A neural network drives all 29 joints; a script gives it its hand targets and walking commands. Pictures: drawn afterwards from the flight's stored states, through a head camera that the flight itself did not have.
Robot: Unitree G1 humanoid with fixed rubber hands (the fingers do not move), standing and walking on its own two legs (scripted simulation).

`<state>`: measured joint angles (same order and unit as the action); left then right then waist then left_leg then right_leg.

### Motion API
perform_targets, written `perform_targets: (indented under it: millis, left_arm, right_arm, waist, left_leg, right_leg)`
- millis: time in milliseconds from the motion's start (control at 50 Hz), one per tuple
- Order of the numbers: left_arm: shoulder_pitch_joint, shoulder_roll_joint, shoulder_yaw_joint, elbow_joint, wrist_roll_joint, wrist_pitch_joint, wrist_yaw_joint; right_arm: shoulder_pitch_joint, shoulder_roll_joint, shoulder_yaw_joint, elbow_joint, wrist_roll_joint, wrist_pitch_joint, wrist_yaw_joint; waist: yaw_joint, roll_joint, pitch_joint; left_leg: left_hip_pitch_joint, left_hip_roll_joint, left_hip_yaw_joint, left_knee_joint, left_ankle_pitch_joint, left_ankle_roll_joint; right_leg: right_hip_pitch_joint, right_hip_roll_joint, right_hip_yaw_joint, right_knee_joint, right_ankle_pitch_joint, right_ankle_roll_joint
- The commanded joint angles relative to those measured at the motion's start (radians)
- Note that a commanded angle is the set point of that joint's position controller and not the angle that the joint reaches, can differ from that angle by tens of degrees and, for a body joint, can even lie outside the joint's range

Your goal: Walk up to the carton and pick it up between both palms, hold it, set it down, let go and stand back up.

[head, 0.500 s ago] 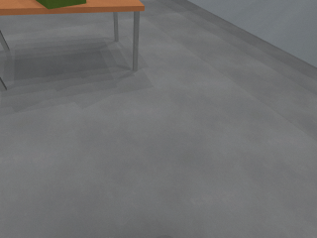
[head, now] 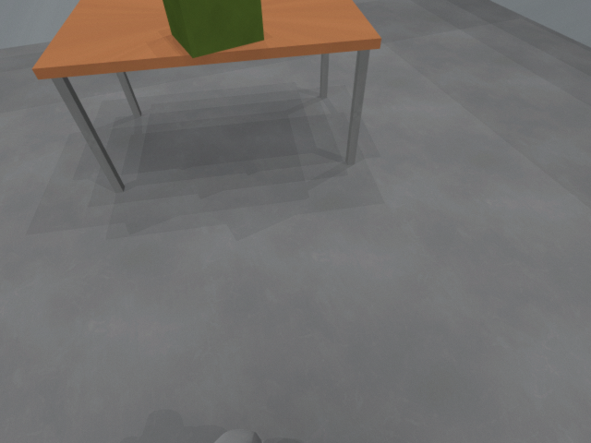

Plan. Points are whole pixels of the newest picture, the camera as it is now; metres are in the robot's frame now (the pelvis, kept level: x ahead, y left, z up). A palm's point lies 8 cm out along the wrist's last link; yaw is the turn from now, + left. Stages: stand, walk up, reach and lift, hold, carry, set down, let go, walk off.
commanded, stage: walk up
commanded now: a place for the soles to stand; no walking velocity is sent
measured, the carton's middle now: (212, 10) +1.55 +0.35 -0.02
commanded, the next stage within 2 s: none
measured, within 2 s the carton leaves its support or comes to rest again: neither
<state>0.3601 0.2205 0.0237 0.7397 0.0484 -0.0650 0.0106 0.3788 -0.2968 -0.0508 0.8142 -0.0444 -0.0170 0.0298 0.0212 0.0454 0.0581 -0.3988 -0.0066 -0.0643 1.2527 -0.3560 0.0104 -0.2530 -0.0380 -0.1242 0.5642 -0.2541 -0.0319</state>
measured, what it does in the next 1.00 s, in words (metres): walks ahead: left foot, then right foot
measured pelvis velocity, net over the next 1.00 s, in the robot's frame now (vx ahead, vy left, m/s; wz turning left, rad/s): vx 0.54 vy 0.04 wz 0.26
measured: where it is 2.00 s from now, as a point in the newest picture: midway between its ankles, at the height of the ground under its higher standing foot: (269, 259)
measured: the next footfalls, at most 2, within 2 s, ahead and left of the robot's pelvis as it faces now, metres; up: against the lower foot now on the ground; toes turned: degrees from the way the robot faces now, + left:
left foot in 0.32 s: +0.35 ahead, +0.16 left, +0.00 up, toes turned +11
right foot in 0.82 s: +0.64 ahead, -0.04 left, +0.00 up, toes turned +8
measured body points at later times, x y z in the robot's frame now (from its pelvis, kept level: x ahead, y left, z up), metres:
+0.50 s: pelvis +0.28 +0.07 -0.01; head +0.29 +0.09 +0.44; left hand +0.27 +0.33 -0.15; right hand +0.41 -0.17 -0.12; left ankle +0.31 +0.16 -0.73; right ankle +0.21 -0.09 -0.63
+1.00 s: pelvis +0.54 +0.04 +0.00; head +0.56 +0.02 +0.45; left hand +0.53 +0.31 -0.10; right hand +0.65 -0.20 -0.14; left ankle +0.46 +0.17 -0.63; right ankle +0.60 -0.04 -0.73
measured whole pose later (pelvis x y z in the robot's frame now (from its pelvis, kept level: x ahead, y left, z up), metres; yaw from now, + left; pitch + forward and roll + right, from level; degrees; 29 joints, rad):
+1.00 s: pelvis +0.54 +0.04 +0.00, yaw +15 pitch -3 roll +2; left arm 0.40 0.24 0.01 0.68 0.04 -0.05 0.00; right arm 0.40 -0.28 -0.03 0.73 -0.04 -0.01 0.04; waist 0.02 0.03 0.08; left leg -0.43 -0.01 -0.01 1.22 -0.41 0.00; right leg -0.27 -0.06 -0.11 0.58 -0.25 -0.03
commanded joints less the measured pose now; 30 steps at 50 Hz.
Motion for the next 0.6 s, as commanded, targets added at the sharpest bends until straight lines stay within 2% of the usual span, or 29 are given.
perform_targets:
  millis: [0, 40, 60, 80, 100, 120, 160, 200, 220, 240, 260, 280, 300, 320, 340, 360, 380, 400, 420, 440, 460, 480, 500, 520, 540, 580]
  left_arm:
    - [0.037, 0.146, 0.039, -0.044, 0.001, -0.046, -0.009]
    - [0.065, 0.154, 0.034, -0.036, 0.001, -0.056, -0.008]
    - [0.076, 0.16, 0.033, -0.038, 0.003, -0.059, -0.009]
    - [0.076, 0.171, 0.038, -0.033, 0.005, -0.058, -0.011]
    - [0.085, 0.174, 0.038, -0.033, 0.005, -0.057, -0.015]
    - [0.101, 0.177, 0.037, -0.026, 0.003, -0.054, -0.015]
    - [0.143, 0.188, 0.04, -0.021, -0.003, -0.045, -0.015]
    - [0.174, 0.209, 0.045, -0.016, -0.006, -0.033, -0.009]
    - [0.181, 0.222, 0.049, -0.017, -0.005, -0.024, -0.006]
    - [0.175, 0.237, 0.053, -0.027, -0.002, -0.014, -0.003]
    - [0.169, 0.233, 0.048, -0.031, -0.005, -0.007, -0.006]
    - [0.154, 0.22, 0.034, -0.038, -0.002, 0.001, -0.006]
    - [0.201, 0.179, 0.016, -0.034, -0.001, 0.009, -0.008]
    - [0.3, 0.128, -0.004, -0.056, -0.007, 0.017, -0.016]
    - [0.319, 0.152, 0.006, -0.084, -0.024, 0.029, -0.021]
    - [0.255, 0.208, 0.021, -0.094, -0.031, 0.043, -0.021]
    - [0.151, 0.22, 0.025, -0.118, -0.026, 0.037, -0.024]
    - [0.126, 0.207, 0.03, -0.118, -0.026, 0.027, -0.028]
    - [0.128, 0.166, 0.025, -0.114, -0.031, 0.026, -0.035]
    - [0.128, 0.139, 0.026, -0.126, -0.03, 0.022, -0.043]
    - [0.135, 0.134, 0.028, -0.128, -0.026, 0.023, -0.047]
    - [0.145, 0.138, 0.03, -0.123, -0.019, 0.026, -0.048]
    - [0.129, 0.135, 0.034, -0.12, -0.013, 0.032, -0.051]
    - [0.098, 0.134, 0.035, -0.127, -0.014, 0.036, -0.055]
    - [0.089, 0.121, 0.029, -0.13, -0.017, 0.039, -0.058]
    - [0.068, 0.112, 0.025, -0.144, -0.019, 0.039, -0.063]
  right_arm:
    - [0.081, -0.029, -0.011, -0.091, 0.009, -0.016, 0.024]
    - [0.005, -0.013, -0.01, -0.122, 0.007, -0.009, 0.032]
    - [-0.048, -0.009, -0.007, -0.143, 0.006, -0.008, 0.035]
    - [-0.073, -0.002, -0.005, -0.151, 0.01, -0.009, 0.039]
    - [-0.11, 0.0, -0.002, -0.162, 0.01, -0.013, 0.042]
    - [-0.145, 0.0, 0.002, -0.174, 0.013, -0.018, 0.046]
    - [-0.209, 0.005, -0.001, -0.192, 0.009, -0.026, 0.051]
    - [-0.231, 0.01, -0.005, -0.198, -0.004, -0.029, 0.05]
    - [-0.227, 0.006, -0.007, -0.199, -0.004, -0.03, 0.047]
    - [-0.201, 0.005, -0.009, -0.195, -0.009, -0.032, 0.043]
    - [-0.151, -0.012, -0.018, -0.181, -0.007, -0.037, 0.036]
    - [-0.045, -0.048, -0.037, -0.156, -0.015, -0.044, 0.025]
    - [0.125, -0.098, -0.062, -0.104, -0.026, -0.049, 0.007]
    - [0.253, -0.216, -0.087, -0.082, -0.029, -0.051, -0.011]
    - [0.255, -0.269, -0.095, -0.091, -0.003, -0.046, -0.03]
    - [0.209, -0.249, -0.097, -0.088, 0.018, -0.035, -0.047]
    - [0.148, -0.207, -0.077, -0.122, 0.027, -0.036, -0.057]
    - [0.107, -0.173, -0.065, -0.131, 0.021, -0.033, -0.064]
    - [0.034, -0.16, -0.057, -0.146, 0.019, -0.032, -0.065]
    - [-0.016, -0.133, -0.049, -0.155, 0.02, -0.037, -0.055]
    - [-0.045, -0.111, -0.043, -0.149, 0.02, -0.044, -0.044]
    - [-0.044, -0.096, -0.038, -0.145, 0.018, -0.052, -0.035]
    - [-0.021, -0.088, -0.035, -0.129, 0.016, -0.061, -0.03]
    - [-0.004, -0.089, -0.032, -0.12, 0.017, -0.069, -0.027]
    - [-0.004, -0.095, -0.03, -0.117, 0.011, -0.076, -0.026]
    - [-0.016, -0.109, -0.034, -0.122, 0.002, -0.083, -0.022]
  waist:
    - [-0.032, -0.116, 0.058]
    - [-0.022, -0.115, 0.085]
    - [-0.011, -0.102, 0.101]
    - [-0.01, -0.127, 0.111]
    - [0.004, -0.14, 0.098]
    - [0.008, -0.133, 0.086]
    - [0.04, -0.132, 0.076]
    - [0.045, -0.135, 0.053]
    - [0.041, -0.123, 0.055]
    - [0.021, -0.126, 0.052]
    - [-0.003, -0.123, 0.043]
    - [-0.066, -0.084, 0.011]
    - [-0.133, 0.029, -0.118]
    - [-0.161, 0.215, -0.258]
    - [-0.16, 0.23, -0.266]
    - [-0.173, 0.11, -0.259]
    - [-0.165, 0.053, -0.189]
    - [-0.129, -0.01, -0.154]
    - [-0.09, -0.002, -0.078]
    - [-0.064, 0.027, -0.029]
    - [-0.04, 0.036, 0.01]
    - [-0.03, 0.046, 0.015]
    - [-0.033, 0.043, 0.045]
    - [-0.037, 0.018, 0.072]
    - [-0.03, 0.023, 0.092]
    - [-0.018, 0.07, 0.101]
  left_leg:
    - [-0.159, 0.07, -0.056, -0.077, 0.114, -0.017]
    - [-0.217, 0.083, -0.027, -0.159, 0.181, -0.027]
    - [-0.253, 0.097, -0.008, -0.227, 0.198, -0.031]
    - [-0.268, 0.104, 0.009, -0.294, 0.217, -0.034]
    - [-0.264, 0.109, 0.025, -0.386, 0.233, -0.034]
    - [-0.243, 0.113, 0.037, -0.475, 0.262, -0.025]
    - [-0.171, 0.079, 0.105, -0.584, 0.3, -0.011]
    - [-0.092, 0.068, 0.129, -0.633, 0.289, 0.015]
    - [-0.074, 0.063, 0.142, -0.65, 0.291, 0.027]
    - [-0.032, 0.07, 0.138, -0.658, 0.266, 0.042]
    - [0.008, 0.043, 0.146, -0.686, 0.223, 0.054]
    - [0.151, 0.036, 0.121, -0.723, 0.208, 0.08]
    - [0.411, 0.048, 0.039, -0.689, 0.142, 0.113]
    - [0.641, 0.24, -0.315, -0.718, -0.039, 0.188]
    - [0.744, 0.384, -0.727, -0.848, -0.094, 0.29]
    - [0.706, 0.413, -0.797, -0.927, -0.208, 0.336]
    - [0.636, 0.386, -0.709, -0.938, -0.049, 0.303]
    - [0.519, 0.355, -0.541, -0.931, 0.056, 0.24]
    - [0.363, 0.314, -0.395, -0.938, 0.154, 0.181]
    - [0.251, 0.274, -0.303, -0.938, 0.203, 0.182]
    - [0.161, 0.242, -0.262, -0.952, 0.181, 0.189]
    - [0.124, 0.22, -0.252, -0.967, 0.147, 0.19]
    - [0.093, 0.222, -0.262, -0.996, 0.128, 0.188]
    - [0.069, 0.218, -0.242, -1.017, 0.13, 0.195]
    - [0.064, 0.207, -0.222, -1.029, 0.148, 0.196]
    - [0.054, 0.185, -0.18, -1.029, 0.15, 0.213]
  right_leg:
    - [0.017, -0.241, 0.233, -0.358, -0.055, -0.127]
    - [0.032, -0.259, 0.21, -0.392, -0.016, -0.135]
    - [0.055, -0.263, 0.191, -0.399, 0.007, -0.164]
    - [0.079, -0.258, 0.146, -0.394, 0.039, -0.174]
    - [0.11, -0.242, 0.111, -0.375, 0.09, -0.177]
    - [0.136, -0.227, 0.069, -0.358, 0.162, -0.172]
    - [0.152, -0.211, 0.014, -0.339, 0.241, -0.148]
    - [0.166, -0.252, 0.026, -0.32, 0.252, -0.148]
    - [0.175, -0.263, 0.029, -0.32, 0.25, -0.154]
    - [0.171, -0.284, 0.02, -0.283, 0.242, -0.158]
    - [0.184, -0.262, -0.013, -0.21, 0.265, -0.15]
    - [0.128, -0.254, -0.041, -0.048, 0.296, -0.134]
    - [0.015, -0.195, -0.099, 0.239, 0.209, -0.094]
    - [-0.171, -0.081, -0.101, 0.543, -0.059, -0.049]
    - [-0.37, 0.044, -0.006, 0.689, -0.308, -0.006]
    - [-0.417, 0.01, 0.066, 0.778, -0.269, -0.001]
    - [-0.454, -0.02, 0.118, 0.839, -0.201, -0.003]
    - [-0.412, -0.042, 0.129, 0.851, -0.161, -0.01]
    - [-0.358, -0.075, 0.138, 0.788, -0.1, -0.009]
    - [-0.306, -0.094, 0.135, 0.721, -0.085, -0.007]
    - [-0.268, -0.101, 0.147, 0.673, -0.087, 0.002]
    - [-0.248, -0.1, 0.146, 0.651, -0.069, 0.015]
    - [-0.256, -0.1, 0.146, 0.626, -0.058, 0.027]
    - [-0.275, -0.104, 0.148, 0.588, -0.032, 0.034]
    - [-0.295, -0.102, 0.136, 0.537, -0.002, 0.041]
    - [-0.3, -0.111, 0.109, 0.41, 0.032, 0.053]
